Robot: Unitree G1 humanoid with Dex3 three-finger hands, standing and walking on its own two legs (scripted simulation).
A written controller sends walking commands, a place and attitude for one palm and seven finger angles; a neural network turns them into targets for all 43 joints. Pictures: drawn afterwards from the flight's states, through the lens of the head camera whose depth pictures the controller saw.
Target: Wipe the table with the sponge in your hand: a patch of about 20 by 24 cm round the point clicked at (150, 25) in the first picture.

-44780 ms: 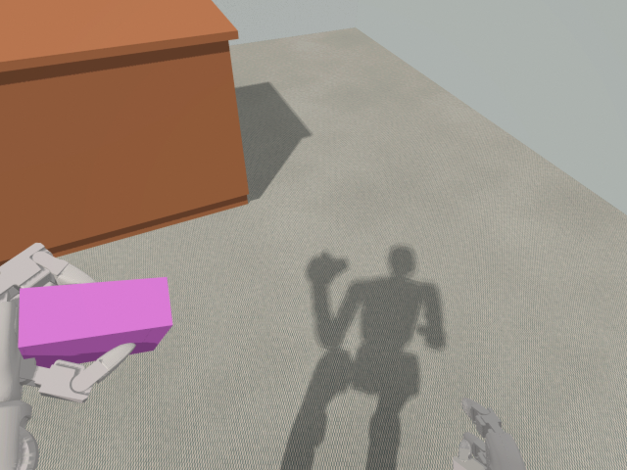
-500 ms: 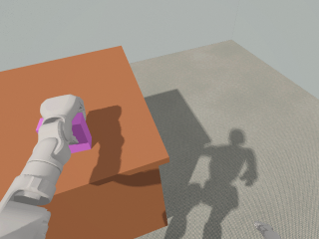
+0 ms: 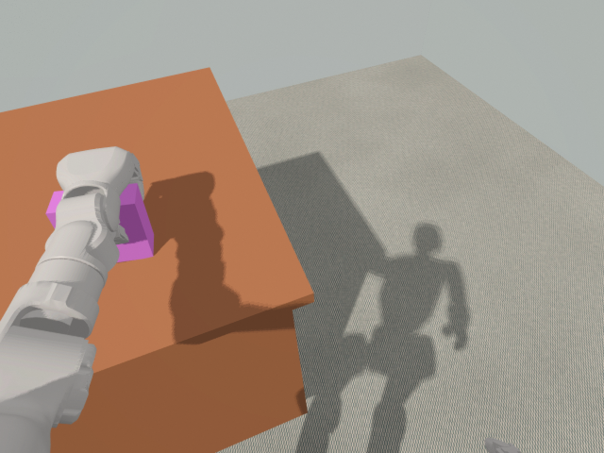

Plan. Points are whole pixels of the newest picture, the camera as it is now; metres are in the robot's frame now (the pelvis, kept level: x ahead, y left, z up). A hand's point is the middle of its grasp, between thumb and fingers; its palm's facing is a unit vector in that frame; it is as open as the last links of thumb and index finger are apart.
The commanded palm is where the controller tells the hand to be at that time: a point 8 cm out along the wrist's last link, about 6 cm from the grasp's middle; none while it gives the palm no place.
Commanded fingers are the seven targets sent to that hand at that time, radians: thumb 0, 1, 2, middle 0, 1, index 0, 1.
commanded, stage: wipe forward along the middle lane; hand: left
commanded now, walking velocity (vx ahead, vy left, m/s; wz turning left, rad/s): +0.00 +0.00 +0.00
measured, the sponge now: (110, 234) +0.40 +0.31 +0.07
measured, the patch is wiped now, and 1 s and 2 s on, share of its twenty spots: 1.00 1.00 1.00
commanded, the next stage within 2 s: slide back across to the first lane in 0.20 s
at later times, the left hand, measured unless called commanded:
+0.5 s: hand (106, 185) +0.46 +0.32 +0.11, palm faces -0.11 -0.04 -0.99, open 9.1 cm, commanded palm +0.44 +0.34 +0.17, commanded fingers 0.00 0.10 1.30 -1.20 -1.60 -1.20 -1.60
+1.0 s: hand (52, 192) +0.44 +0.39 +0.12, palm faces -0.12 -0.01 -0.99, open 9.1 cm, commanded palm +0.41 +0.39 +0.18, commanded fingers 0.00 0.10 1.30 -1.20 -1.60 -1.20 -1.60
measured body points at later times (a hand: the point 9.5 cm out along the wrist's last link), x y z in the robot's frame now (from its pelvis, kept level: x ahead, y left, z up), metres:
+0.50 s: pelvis +0.02 +0.02 +0.00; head +0.05 +0.00 +0.45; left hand +0.46 +0.32 +0.17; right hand +0.08 -0.26 -0.14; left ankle +0.02 +0.12 -0.74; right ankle -0.01 -0.07 -0.74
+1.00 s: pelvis +0.04 +0.04 +0.00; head +0.08 +0.03 +0.45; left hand +0.44 +0.39 +0.17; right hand +0.17 -0.23 -0.12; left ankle +0.02 +0.12 -0.74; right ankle -0.01 -0.07 -0.74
